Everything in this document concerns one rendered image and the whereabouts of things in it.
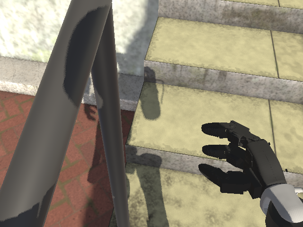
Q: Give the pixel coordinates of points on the stairs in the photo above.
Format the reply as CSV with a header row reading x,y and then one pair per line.
x,y
213,61

